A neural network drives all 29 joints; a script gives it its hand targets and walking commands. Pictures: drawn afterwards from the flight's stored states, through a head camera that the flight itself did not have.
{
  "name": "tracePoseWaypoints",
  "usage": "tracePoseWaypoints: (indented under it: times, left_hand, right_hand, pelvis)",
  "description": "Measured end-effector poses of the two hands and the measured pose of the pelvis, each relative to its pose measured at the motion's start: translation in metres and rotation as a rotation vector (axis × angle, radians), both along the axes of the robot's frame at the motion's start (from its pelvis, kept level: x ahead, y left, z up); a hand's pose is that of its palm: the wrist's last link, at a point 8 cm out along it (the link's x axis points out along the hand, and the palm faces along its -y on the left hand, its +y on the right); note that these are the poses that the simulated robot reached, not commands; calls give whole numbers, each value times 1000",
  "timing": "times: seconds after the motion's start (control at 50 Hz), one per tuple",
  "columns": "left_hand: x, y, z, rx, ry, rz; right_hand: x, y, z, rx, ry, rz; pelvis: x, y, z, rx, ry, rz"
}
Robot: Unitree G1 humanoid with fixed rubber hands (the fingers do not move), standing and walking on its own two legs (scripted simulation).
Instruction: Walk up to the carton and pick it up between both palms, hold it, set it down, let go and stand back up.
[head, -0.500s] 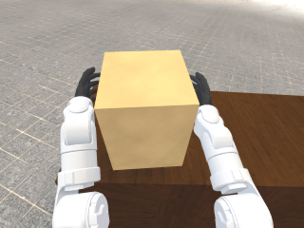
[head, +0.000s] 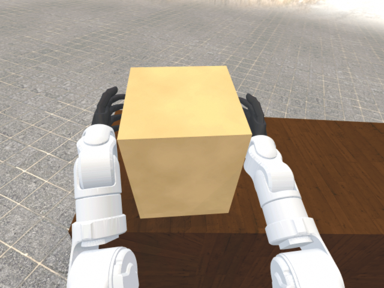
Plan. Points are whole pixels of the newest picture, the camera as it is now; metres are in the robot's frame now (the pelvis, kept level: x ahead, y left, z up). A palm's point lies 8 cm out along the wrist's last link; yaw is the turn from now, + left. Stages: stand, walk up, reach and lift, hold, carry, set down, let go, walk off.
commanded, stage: hold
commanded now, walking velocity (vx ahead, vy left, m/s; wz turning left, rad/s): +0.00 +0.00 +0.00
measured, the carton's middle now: (182, 144) +0.38 +0.01 +0.15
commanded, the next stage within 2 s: none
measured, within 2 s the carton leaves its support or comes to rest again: neither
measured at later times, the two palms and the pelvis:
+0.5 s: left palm (107, 123) +0.36 +0.15 +0.21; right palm (254, 129) +0.37 -0.14 +0.20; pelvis +0.00 -0.01 +0.00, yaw +1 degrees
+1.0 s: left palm (105, 130) +0.35 +0.16 +0.20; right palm (253, 137) +0.35 -0.14 +0.19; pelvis +0.00 +0.00 +0.00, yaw +0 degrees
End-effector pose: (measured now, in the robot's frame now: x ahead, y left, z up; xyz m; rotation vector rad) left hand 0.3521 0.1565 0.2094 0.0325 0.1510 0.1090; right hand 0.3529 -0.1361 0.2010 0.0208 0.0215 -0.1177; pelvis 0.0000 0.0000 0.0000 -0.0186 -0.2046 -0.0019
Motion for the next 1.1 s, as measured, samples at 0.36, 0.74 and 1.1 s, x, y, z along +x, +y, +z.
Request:
tracePoseWaypoints:
  times: [0.36, 0.74, 1.1]
  left_hand:
    - [11, -9, 9, 4, 10, 3]
    - [9, 6, 2, -10, -10, -2]
    - [1, -5, -4, 1, 5, -4]
  right_hand:
    - [12, -9, 6, -9, 9, 4]
    - [10, 6, 5, 0, -12, 1]
    - [1, -5, -4, 3, 2, -4]
  pelvis:
    - [0, -10, 0, 5, 8, 3]
    - [8, 1, 0, -2, 4, 11]
    - [-1, -3, 0, 0, 5, 0]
